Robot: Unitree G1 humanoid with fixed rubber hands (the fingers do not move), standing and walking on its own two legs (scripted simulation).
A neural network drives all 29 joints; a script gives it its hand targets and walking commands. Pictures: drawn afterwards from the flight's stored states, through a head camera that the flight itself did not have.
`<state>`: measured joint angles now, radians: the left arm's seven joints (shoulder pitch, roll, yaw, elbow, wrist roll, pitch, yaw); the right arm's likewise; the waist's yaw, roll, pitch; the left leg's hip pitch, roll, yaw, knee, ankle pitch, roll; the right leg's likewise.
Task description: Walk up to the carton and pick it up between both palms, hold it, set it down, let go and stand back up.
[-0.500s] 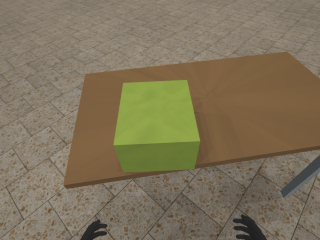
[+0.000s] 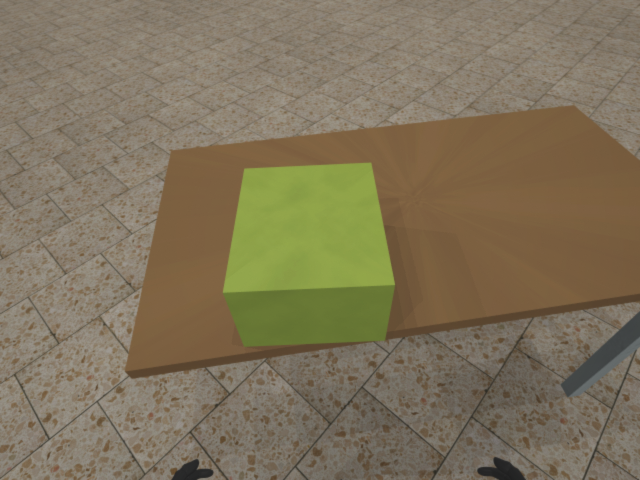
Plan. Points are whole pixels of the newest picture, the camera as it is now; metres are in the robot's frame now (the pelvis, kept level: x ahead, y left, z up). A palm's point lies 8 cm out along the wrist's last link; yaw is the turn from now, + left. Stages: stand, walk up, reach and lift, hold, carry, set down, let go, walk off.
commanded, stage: stand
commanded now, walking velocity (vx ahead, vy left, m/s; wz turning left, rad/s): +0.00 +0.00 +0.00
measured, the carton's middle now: (310, 250) +0.49 +0.04 -0.02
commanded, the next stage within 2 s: none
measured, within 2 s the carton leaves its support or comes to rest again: neither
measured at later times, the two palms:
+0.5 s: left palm out of the picture +0.11 +0.22 -0.11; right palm out of the picture +0.10 -0.23 -0.11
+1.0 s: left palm out of the picture +0.05 +0.23 -0.12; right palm out of the picture +0.04 -0.23 -0.12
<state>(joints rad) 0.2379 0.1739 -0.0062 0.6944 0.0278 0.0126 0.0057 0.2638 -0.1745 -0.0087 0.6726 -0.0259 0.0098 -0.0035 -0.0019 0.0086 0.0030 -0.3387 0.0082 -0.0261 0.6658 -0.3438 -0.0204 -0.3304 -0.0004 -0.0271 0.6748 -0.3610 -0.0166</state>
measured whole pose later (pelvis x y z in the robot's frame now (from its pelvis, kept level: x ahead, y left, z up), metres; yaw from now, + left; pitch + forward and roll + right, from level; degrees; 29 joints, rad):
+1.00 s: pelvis +0.01 +0.00 +0.01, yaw +0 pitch -1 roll +0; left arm 0.27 0.16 0.02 0.95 0.02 0.00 0.03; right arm 0.29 -0.16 -0.04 0.93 -0.02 0.01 -0.04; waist 0.01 0.01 0.04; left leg -0.22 0.01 -0.03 0.54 -0.30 -0.02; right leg -0.21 0.00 -0.03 0.54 -0.31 -0.02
